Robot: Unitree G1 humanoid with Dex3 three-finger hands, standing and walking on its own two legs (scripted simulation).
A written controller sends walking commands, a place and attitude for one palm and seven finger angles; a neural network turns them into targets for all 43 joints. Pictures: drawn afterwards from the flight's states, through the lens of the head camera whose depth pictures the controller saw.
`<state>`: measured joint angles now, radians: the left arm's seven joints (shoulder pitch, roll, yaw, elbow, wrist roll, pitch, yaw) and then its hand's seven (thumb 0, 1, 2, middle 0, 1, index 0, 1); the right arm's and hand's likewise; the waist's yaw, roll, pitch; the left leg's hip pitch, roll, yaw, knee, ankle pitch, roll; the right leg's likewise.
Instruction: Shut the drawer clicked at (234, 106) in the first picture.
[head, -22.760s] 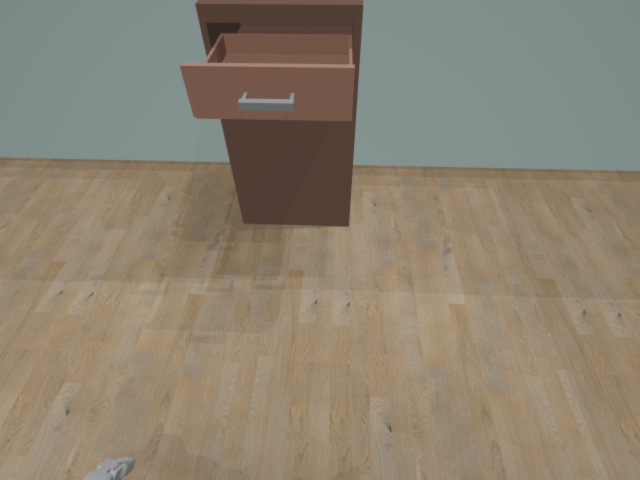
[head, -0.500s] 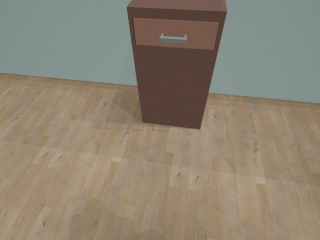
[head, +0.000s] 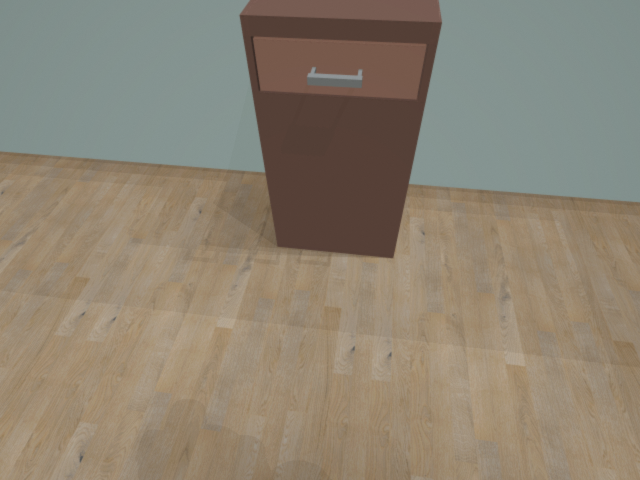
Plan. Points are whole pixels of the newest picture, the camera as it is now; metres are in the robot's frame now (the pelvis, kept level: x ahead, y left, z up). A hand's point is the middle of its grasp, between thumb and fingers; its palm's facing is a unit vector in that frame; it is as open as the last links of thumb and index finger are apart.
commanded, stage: look to check the result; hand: left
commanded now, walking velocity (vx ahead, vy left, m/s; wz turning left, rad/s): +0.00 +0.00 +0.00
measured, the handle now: (335, 76) +1.02 +0.01 -0.01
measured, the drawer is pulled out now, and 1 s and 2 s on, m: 0.00 0.00 0.00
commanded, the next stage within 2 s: stand and wait in 0.46 s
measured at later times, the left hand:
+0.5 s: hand out of the picture +0.01 +0.16 -0.17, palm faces +0.03 -0.98 -0.20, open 7.4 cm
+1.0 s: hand out of the picture +0.03 +0.15 -0.17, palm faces +0.03 -0.98 -0.21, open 7.4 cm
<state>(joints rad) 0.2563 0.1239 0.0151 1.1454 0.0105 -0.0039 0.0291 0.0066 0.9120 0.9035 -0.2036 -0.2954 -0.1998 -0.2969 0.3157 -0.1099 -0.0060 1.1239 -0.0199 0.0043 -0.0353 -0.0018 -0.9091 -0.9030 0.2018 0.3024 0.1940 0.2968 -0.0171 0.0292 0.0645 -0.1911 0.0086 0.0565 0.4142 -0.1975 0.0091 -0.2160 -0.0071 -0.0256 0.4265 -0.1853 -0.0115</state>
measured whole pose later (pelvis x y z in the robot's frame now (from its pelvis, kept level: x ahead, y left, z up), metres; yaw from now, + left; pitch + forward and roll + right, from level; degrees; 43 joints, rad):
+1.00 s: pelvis +0.02 -0.02 +0.00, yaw +0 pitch -1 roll +0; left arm 0.24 0.14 0.02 1.16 0.01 -0.01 0.03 0.01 0.91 0.90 -0.20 -0.29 -0.20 -0.30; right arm 0.28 -0.13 -0.01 1.15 -0.02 0.00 -0.04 0.00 -0.91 -0.90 0.20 0.30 0.19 0.30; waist -0.02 0.02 0.07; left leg -0.14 0.04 0.04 0.39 -0.22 -0.02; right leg -0.16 0.02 -0.04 0.39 -0.21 -0.04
